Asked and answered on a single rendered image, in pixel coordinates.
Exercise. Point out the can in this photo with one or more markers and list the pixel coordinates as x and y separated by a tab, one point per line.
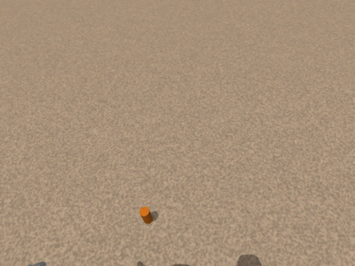
146	215

